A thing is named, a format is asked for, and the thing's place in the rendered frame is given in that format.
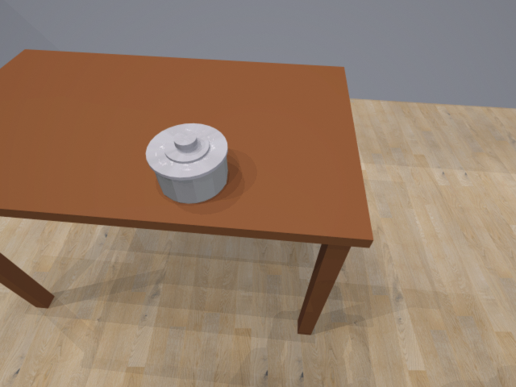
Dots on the knob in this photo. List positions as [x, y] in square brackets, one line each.
[185, 140]

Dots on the lid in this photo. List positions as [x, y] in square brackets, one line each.
[170, 162]

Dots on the table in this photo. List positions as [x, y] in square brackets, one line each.
[75, 126]

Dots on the pot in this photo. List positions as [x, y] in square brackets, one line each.
[196, 190]

